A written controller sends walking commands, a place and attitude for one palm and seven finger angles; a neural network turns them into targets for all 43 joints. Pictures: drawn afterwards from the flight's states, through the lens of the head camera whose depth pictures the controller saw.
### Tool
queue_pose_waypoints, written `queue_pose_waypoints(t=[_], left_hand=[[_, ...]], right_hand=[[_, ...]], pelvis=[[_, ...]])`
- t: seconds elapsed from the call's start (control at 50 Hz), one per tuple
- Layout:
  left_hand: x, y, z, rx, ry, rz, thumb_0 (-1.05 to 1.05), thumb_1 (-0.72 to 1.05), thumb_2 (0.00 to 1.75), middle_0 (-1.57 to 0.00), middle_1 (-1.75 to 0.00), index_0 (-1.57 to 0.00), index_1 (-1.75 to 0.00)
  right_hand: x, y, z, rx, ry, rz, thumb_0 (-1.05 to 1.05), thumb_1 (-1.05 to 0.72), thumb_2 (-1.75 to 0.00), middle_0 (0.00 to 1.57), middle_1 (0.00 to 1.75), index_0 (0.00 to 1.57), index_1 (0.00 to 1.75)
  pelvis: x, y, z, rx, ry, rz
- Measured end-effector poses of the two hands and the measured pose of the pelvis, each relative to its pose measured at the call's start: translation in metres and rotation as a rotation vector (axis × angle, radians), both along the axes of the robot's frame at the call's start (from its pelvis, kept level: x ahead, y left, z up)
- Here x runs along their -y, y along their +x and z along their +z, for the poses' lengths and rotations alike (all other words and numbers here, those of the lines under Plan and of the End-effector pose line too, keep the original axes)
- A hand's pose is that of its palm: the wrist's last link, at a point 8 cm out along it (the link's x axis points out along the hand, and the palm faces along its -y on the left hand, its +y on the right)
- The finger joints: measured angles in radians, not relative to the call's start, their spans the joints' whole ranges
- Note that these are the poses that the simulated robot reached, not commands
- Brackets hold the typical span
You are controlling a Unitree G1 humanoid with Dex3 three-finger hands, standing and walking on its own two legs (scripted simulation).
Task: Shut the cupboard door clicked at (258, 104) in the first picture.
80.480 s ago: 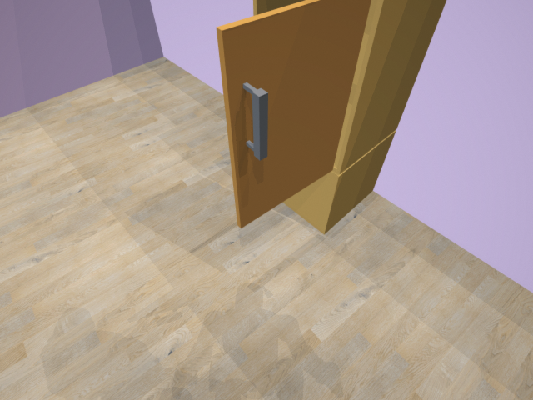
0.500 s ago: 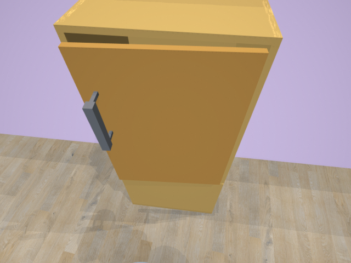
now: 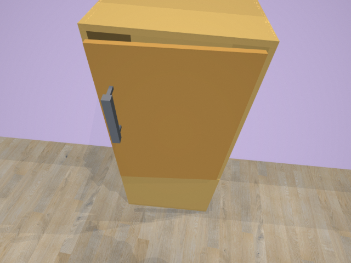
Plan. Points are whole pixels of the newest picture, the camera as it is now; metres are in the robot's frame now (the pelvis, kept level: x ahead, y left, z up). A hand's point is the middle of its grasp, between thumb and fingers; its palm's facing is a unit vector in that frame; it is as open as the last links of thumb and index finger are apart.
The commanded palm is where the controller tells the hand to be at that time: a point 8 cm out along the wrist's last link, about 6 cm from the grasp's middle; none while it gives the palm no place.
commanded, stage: come to a stop and stand still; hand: left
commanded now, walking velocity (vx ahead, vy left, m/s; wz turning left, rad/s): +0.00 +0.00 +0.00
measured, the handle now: (113, 115) +0.48 +0.20 +0.04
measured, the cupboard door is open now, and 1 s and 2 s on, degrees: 4 4 4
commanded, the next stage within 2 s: look again from close up in 1.12 s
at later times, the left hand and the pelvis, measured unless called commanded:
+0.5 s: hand out of the picture -0.03 +0.08 -0.18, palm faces +0.06 -0.99 -0.10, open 7.4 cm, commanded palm none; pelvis +0.00 -0.05 -0.01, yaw +0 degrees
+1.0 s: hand out of the picture -0.02 +0.09 -0.18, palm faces +0.06 -0.99 -0.14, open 7.4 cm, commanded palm none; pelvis +0.03 -0.05 -0.01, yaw +0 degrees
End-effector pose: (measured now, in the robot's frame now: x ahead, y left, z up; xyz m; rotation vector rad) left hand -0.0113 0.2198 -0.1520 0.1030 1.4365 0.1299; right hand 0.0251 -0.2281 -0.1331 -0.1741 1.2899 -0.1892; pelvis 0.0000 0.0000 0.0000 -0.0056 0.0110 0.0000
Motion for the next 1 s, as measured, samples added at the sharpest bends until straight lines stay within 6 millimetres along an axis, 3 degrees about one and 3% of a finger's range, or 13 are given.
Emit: queue_pose_waypoints(t=[0.16,0.32,0.52,0.78,1.0], left_hand=[[0.034,-0.022,0.001,-0.007,0.008,0.011,0.00,0.91,0.90,-0.20,-0.30,-0.19,-0.30],[0.070,-0.025,-0.006,-0.019,-0.039,0.018,0.00,0.91,0.90,-0.20,-0.30,-0.19,-0.30],[0.090,-0.022,-0.006,-0.021,-0.050,0.039,0.00,0.91,0.90,-0.20,-0.30,-0.20,-0.30],[0.082,-0.019,-0.004,-0.046,-0.011,0.048,0.00,0.91,0.90,-0.20,-0.30,-0.19,-0.30],[0.075,-0.010,-0.004,-0.043,-0.008,0.040,0.00,0.91,0.90,-0.20,-0.30,-0.19,-0.30]], right_hand=[[0.014,-0.051,-0.018,-0.136,0.060,-0.035,0.01,-0.92,-0.90,0.20,0.30,0.20,0.30],[0.012,-0.068,-0.019,-0.187,0.089,-0.048,0.01,-0.91,-0.90,0.20,0.30,0.20,0.30],[0.017,-0.051,-0.021,-0.182,0.097,-0.030,0.01,-0.91,-0.90,0.20,0.30,0.20,0.30],[0.040,-0.020,-0.020,-0.149,0.049,-0.015,0.02,-0.92,-0.90,0.20,0.30,0.20,0.30],[0.043,0.000,-0.017,-0.114,0.027,-0.005,0.02,-0.93,-0.90,0.20,0.30,0.20,0.30]], pelvis=[[0.024,-0.007,-0.005,0.016,0.006,0.007],[0.041,-0.001,-0.005,0.045,0.007,0.005],[0.053,0.005,-0.005,0.045,0.010,0.006],[0.058,0.018,-0.006,0.045,0.018,0.001],[0.053,0.025,-0.006,0.049,0.020,-0.005]])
